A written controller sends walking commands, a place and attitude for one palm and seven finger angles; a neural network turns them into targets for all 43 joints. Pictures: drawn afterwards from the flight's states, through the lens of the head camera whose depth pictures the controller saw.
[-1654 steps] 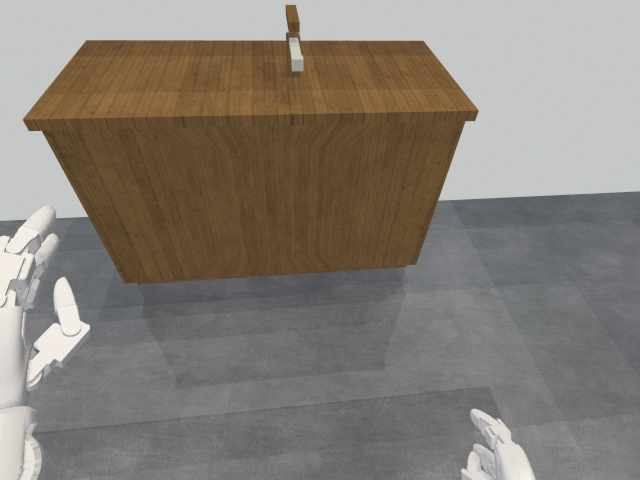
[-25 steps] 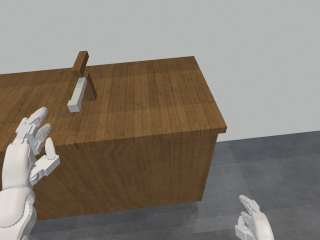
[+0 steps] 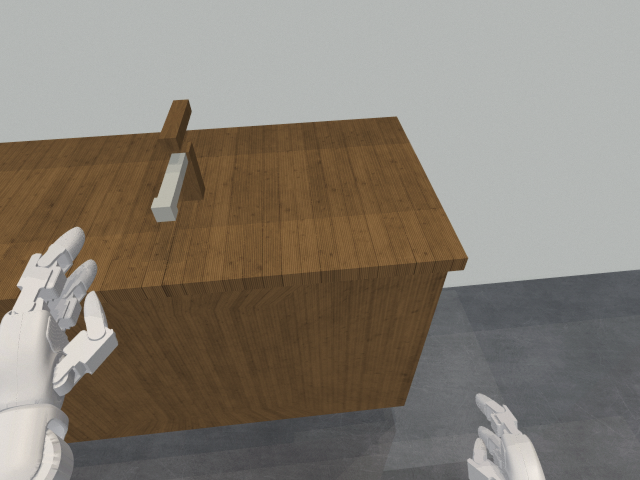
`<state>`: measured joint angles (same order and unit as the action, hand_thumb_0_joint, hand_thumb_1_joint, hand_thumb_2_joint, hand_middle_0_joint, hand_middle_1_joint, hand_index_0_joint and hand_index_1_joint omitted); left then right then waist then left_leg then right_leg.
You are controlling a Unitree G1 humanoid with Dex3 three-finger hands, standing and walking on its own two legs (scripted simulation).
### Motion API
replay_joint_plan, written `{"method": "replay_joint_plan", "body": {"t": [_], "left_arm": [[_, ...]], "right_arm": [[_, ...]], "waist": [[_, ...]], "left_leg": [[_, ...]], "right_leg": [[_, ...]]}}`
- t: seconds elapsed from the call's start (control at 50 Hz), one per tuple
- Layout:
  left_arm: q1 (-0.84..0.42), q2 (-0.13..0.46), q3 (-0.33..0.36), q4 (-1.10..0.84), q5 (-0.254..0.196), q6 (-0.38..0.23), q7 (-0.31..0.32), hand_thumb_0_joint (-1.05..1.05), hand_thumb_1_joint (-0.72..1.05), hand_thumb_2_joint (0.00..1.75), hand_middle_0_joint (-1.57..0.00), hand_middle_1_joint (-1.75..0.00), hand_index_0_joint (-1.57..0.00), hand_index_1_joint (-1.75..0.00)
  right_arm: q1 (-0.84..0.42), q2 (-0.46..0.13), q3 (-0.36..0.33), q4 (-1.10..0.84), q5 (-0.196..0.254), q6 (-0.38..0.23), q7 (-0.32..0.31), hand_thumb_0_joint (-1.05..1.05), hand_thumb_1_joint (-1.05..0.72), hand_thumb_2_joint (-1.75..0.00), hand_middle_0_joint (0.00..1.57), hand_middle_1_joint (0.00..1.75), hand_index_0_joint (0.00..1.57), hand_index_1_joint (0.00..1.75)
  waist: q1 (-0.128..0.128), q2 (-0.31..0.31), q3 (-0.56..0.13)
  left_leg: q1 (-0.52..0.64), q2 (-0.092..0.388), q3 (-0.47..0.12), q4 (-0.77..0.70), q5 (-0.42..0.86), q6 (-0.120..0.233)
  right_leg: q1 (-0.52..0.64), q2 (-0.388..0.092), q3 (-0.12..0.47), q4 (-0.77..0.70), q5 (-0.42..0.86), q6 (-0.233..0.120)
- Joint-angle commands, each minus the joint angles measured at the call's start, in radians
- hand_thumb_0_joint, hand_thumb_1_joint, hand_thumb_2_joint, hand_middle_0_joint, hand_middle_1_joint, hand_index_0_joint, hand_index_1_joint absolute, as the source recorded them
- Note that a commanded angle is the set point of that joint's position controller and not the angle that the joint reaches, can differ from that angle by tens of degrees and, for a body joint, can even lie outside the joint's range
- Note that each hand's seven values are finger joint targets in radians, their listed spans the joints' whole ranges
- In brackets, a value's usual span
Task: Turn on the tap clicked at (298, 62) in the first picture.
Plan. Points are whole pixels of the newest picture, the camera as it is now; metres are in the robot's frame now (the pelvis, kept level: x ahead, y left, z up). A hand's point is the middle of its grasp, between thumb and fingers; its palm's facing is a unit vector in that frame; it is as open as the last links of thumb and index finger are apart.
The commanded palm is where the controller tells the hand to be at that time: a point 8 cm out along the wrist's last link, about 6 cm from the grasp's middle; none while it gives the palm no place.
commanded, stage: turn the palm inward beside the body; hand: left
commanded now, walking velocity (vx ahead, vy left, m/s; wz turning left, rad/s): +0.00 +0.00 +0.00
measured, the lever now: (164, 209) +0.44 +0.30 +0.10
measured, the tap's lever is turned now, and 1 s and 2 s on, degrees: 0 0 0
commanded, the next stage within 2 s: reach beside the lever's end, fingers flat in 1.02 s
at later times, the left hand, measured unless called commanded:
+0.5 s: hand (104, 347) +0.18 +0.24 +0.15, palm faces +0.42 -0.90 -0.13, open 7.4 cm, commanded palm +0.13 +0.28 +0.17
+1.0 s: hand (138, 352) +0.18 +0.20 +0.15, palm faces +0.44 -0.89 -0.12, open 7.4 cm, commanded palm +0.13 +0.25 +0.17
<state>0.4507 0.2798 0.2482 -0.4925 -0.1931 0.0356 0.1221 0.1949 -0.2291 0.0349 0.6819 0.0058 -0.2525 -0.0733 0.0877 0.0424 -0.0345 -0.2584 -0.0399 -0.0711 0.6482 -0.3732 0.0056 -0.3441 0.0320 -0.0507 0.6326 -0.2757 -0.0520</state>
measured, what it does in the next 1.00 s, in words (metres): stands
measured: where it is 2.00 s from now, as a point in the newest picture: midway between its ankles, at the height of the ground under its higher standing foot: outside the picture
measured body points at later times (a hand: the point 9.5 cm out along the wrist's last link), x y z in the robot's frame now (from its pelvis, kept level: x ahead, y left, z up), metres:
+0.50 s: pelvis +0.00 +0.00 +0.00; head -0.02 -0.01 +0.45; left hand +0.16 +0.28 +0.16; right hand +0.21 -0.20 -0.07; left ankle -0.02 +0.12 -0.72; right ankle +0.04 -0.09 -0.72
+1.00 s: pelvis +0.00 -0.03 +0.00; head -0.02 -0.06 +0.45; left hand +0.16 +0.25 +0.16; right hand +0.21 -0.23 -0.07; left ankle -0.02 +0.12 -0.72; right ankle +0.04 -0.09 -0.72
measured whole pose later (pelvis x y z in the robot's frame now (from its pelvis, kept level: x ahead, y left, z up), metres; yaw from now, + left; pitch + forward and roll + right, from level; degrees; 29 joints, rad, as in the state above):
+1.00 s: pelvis +0.00 -0.03 +0.00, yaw +1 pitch -2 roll +0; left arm 0.47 0.22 0.23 -0.54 -0.26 0.18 0.12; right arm 0.18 -0.24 0.05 0.69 0.03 -0.28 -0.09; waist 0.10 0.07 -0.04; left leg -0.23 -0.01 -0.10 0.63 -0.37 -0.03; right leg -0.31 0.06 -0.08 0.61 -0.27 -0.08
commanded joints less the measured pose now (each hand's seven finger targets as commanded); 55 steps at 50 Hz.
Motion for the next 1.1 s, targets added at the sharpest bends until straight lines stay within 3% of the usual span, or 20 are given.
{"method": "replay_joint_plan", "body": {"t": [0.0, 0.02, 0.08, 0.18, 0.2, 0.32, 0.38, 0.4, 0.46, 0.52, 0.54, 0.56, 0.62, 0.66, 0.76, 0.86, 0.88, 0.9, 0.92, 1.08], "left_arm": [[-0.061, 0.147, 0.121, -0.217, -0.007, -0.05, 0.006, 0.0, 0.9, 0.9, -0.2, -0.3, -0.2, -0.3], [-0.058, 0.118, 0.098, -0.221, -0.014, -0.041, 0.001, 0.0, 0.9, 0.9, -0.2, -0.3, -0.2, -0.3], [-0.087, 0.117, 0.092, -0.215, -0.02, -0.011, -0.006, 0.0, 0.9, 0.9, -0.2, -0.3, -0.2, -0.3], [-0.119, 0.105, 0.066, -0.249, -0.01, 0.014, -0.008, 0.0, 0.9, 0.9, -0.2, -0.3, -0.2, -0.3], [-0.125, 0.116, 0.072, -0.26, -0.008, 0.016, -0.007, 0.0, 0.9, 0.9, -0.2, -0.3, -0.2, -0.3], [-0.085, 0.104, 0.073, -0.28, -0.013, 0.011, -0.003, 0.0, 0.9, 0.9, -0.2, -0.3, -0.2, -0.3], [-0.056, 0.097, 0.086, -0.243, -0.037, 0.03, -0.007, 0.0, 0.9, 0.9, -0.2, -0.3, -0.2, -0.3], [-0.049, 0.1, 0.09, -0.244, -0.038, 0.034, -0.008, 0.0, 0.9, 0.9, -0.2, -0.3, -0.2, -0.3], [-0.07, 0.086, 0.076, -0.254, -0.047, 0.05, -0.009, 0.0, 0.9, 0.9, -0.2, -0.3, -0.2, -0.3], [-0.084, 0.084, 0.075, -0.266, -0.051, 0.06, -0.008, 0.0, 0.9, 0.9, -0.2, -0.3, -0.2, -0.3], [-0.09, 0.087, 0.07, -0.279, -0.05, 0.058, -0.009, 0.0, 0.9, 0.9, -0.2, -0.3, -0.2, -0.3], [-0.088, 0.091, 0.08, -0.274, -0.055, 0.058, -0.007, 0.0, 0.9, 0.9, -0.2, -0.3, -0.2, -0.3], [-0.077, 0.09, 0.08, -0.278, -0.057, 0.059, -0.01, 0.0, 0.9, 0.9, -0.2, -0.3, -0.2, -0.3], [-0.065, 0.095, 0.088, -0.25, -0.06, 0.066, -0.012, 0.0, 0.9, 0.9, -0.2, -0.3, -0.2, -0.3], [-0.07, 0.088, 0.087, -0.257, -0.063, 0.072, -0.01, 0.0, 0.9, 0.9, -0.2, -0.3, -0.2, -0.3], [-0.079, 0.092, 0.086, -0.252, -0.067, 0.077, -0.005, 0.0, 0.9, 0.9, -0.2, -0.3, -0.2, -0.3], [-0.087, 0.095, 0.084, -0.263, -0.064, 0.075, -0.002, 0.0, 0.9, 0.9, -0.2, -0.3, -0.2, -0.3], [-0.093, 0.105, 0.089, -0.277, -0.059, 0.073, 0.003, 0.0, 0.9, 0.9, -0.2, -0.3, -0.2, -0.3], [-0.085, 0.097, 0.084, -0.28, -0.059, 0.07, 0.006, 0.0, 0.9, 0.9, -0.2, -0.3, -0.2, -0.3], [-0.056, 0.095, 0.09, -0.25, -0.068, 0.077, 0.009, 0.0, 0.9, 0.9, -0.2, -0.3, -0.2, -0.3]], "right_arm": [[-0.132, -0.108, -0.035, -0.167, 0.006, -0.061, -0.003, 0.0, -0.9, -0.9, 0.2, 0.3, 0.2, 0.3], [-0.132, -0.103, -0.033, -0.167, 0.004, -0.06, -0.005, 0.0, -0.9, -0.9, 0.2, 0.3, 0.2, 0.3], [-0.138, -0.11, -0.031, -0.169, 0.005, -0.053, -0.011, 0.0, -0.9, -0.9, 0.2, 0.3, 0.2, 0.3], [-0.149, -0.103, -0.025, -0.175, 0.006, -0.054, -0.019, 0.0, -0.9, -0.9, 0.2, 0.3, 0.2, 0.3], [-0.156, -0.102, -0.02, -0.177, 0.009, -0.058, -0.018, 0.0, -0.9, -0.9, 0.2, 0.3, 0.2, 0.3], [-0.149, -0.092, -0.019, -0.177, 0.003, -0.063, -0.019, 0.0, -0.9, -0.9, 0.2, 0.3, 0.2, 0.3], [-0.153, -0.098, -0.02, -0.172, 0.005, -0.06, -0.022, 0.0, -0.9, -0.9, 0.2, 0.3, 0.2, 0.3], [-0.159, -0.098, -0.019, -0.172, 0.011, -0.062, -0.019, 0.0, -0.9, -0.9, 0.2, 0.3, 0.2, 0.3], [-0.16, -0.096, -0.02, -0.171, 0.011, -0.062, -0.022, 0.0, -0.9, -0.9, 0.2, 0.3, 0.2, 0.3], [-0.158, -0.094, -0.019, -0.171, 0.014, -0.067, -0.023, 0.0, -0.9, -0.9, 0.2, 0.3, 0.2, 0.3], [-0.162, -0.096, -0.02, -0.174, 0.014, -0.07, -0.024, 0.0, -0.9, -0.9, 0.2, 0.3, 0.2, 0.3], [-0.157, -0.097, -0.021, -0.174, 0.013, -0.072, -0.025, 0.0, -0.9, -0.9, 0.2, 0.3, 0.2, 0.3], [-0.156, -0.093, -0.018, -0.171, 0.015, -0.078, -0.024, 0.0, -0.9, -0.9, 0.2, 0.3, 0.2, 0.3], [-0.151, -0.096, -0.019, -0.168, 0.015, -0.076, -0.025, 0.0, -0.9, -0.9, 0.2, 0.3, 0.2, 0.3], [-0.161, -0.092, -0.022, -0.168, 0.019, -0.079, -0.022, 0.0, -0.9, -0.9, 0.2, 0.3, 0.2, 0.3], [-0.172, -0.089, -0.022, -0.168, 0.022, -0.082, -0.022, 0.0, -0.9, -0.9, 0.2, 0.3, 0.2, 0.3], [-0.171, -0.091, -0.023, -0.167, 0.022, -0.081, -0.022, 0.0, -0.9, -0.9, 0.2, 0.3, 0.2, 0.3], [-0.176, -0.09, -0.021, -0.169, 0.027, -0.085, -0.018, 0.0, -0.9, -0.9, 0.2, 0.3, 0.2, 0.3], [-0.169, -0.084, -0.021, -0.17, 0.024, -0.085, -0.019, 0.0, -0.9, -0.9, 0.2, 0.3, 0.2, 0.3], [-0.182, -0.085, -0.026, -0.162, 0.026, -0.081, -0.019, 0.0, -0.9, -0.9, 0.2, 0.3, 0.2, 0.3]], "waist": [[0.01, 0.028, -0.08], [0.006, 0.013, -0.077], [0.0, -0.021, -0.043], [-0.002, 0.014, -0.043], [0.004, 0.066, -0.041], [0.01, 0.018, -0.079], [0.012, -0.008, -0.059], [0.013, 0.024, -0.055], [0.007, 0.033, -0.047], [0.007, -0.001, -0.062], [0.007, 0.023, -0.059], [0.008, -0.005, -0.067], [0.011, -0.001, -0.078], [0.009, -0.035, -0.061], [0.008, -0.006, -0.063], [0.005, -0.044, -0.048], [0.004, -0.039, -0.057], [0.006, 0.011, -0.052], [0.008, -0.024, -0.063], [0.003, -0.078, -0.058]], "left_leg": [[-0.074, 0.015, 0.008, -0.132, 0.218, 0.001], [-0.069, 0.016, 0.005, -0.136, 0.23, -0.003], [-0.078, 0.019, -0.002, -0.149, 0.184, -0.005], [-0.061, 0.019, -0.01, -0.166, 0.155, -0.012], [-0.059, 0.017, -0.008, -0.167, 0.153, -0.014], [-0.05, 0.018, -0.013, -0.175, 0.183, -0.024], [-0.066, 0.016, -0.002, -0.161, 0.186, -0.018], [-0.065, 0.016, -0.001, -0.163, 0.188, -0.02], [-0.061, 0.013, 0.005, -0.159, 0.181, -0.014], [-0.059, 0.013, 0.001, -0.162, 0.179, -0.008], [-0.057, 0.012, 0.005, -0.158, 0.183, -0.008], [-0.06, 0.011, 0.005, -0.154, 0.179, -0.003], [-0.059, 0.009, 0.008, -0.15, 0.189, 0.001], [-0.079, 0.008, 0.013, -0.142, 0.171, 0.008], [-0.078, 0.006, 0.026, -0.126, 0.17, 0.014], [-0.104, 0.008, 0.027, -0.103, 0.127, 0.018], [-0.105, 0.006, 0.028, -0.096, 0.126, 0.019], [-0.099, 0.006, 0.029, -0.094, 0.122, 0.017], [-0.11, 0.005, 0.027, -0.095, 0.118, 0.018], [-0.145, 0.011, 0.022, -0.052, 0.085, 0.014]], "right_leg": [[0.131, -0.026, 0.001, -0.093, 0.101, 0.025], [0.134, -0.025, -0.007, -0.091, 0.109, 0.025], [0.119, -0.024, -0.01, -0.107, 0.063, 0.028], [0.114, -0.021, -0.011, -0.11, 0.031, 0.023], [0.112, -0.021, -0.005, -0.111, 0.032, 0.021], [0.148, -0.016, -0.016, -0.108, 0.053, 0.019], [0.146, -0.019, -0.013, -0.119, 0.061, 0.025], [0.15, -0.018, -0.011, -0.122, 0.063, 0.022], [0.145, -0.022, -0.009, -0.13, 0.062, 0.024], [0.158, -0.021, -0.007, -0.133, 0.059, 0.026], [0.157, -0.023, -0.004, -0.136, 0.063, 0.025], [0.16, -0.023, -0.002, -0.136, 0.062, 0.028], [0.173, -0.024, 0.003, -0.137, 0.077, 0.029], [0.173, -0.028, 0.013, -0.145, 0.069, 0.035], [0.179, -0.035, 0.033, -0.155, 0.074, 0.04], [0.174, -0.052, 0.078, -0.182, 0.007, 0.055], [0.175, -0.057, 0.087, -0.185, -0.001, 0.056], [0.165, -0.055, 0.09, -0.187, -0.014, 0.052], [0.178, -0.059, 0.093, -0.183, -0.016, 0.056], [0.173, -0.095, 0.154, -0.208, -0.045, 0.081]]}}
